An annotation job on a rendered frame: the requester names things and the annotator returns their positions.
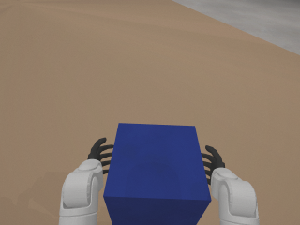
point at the robot left hand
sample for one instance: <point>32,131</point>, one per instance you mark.
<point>97,149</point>

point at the carton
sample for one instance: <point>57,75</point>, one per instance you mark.
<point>156,176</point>

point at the robot left forearm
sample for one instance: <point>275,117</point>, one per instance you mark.
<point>79,195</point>

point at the robot right forearm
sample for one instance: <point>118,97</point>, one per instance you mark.
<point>237,200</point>

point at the robot right hand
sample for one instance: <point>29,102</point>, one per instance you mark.
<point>216,161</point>

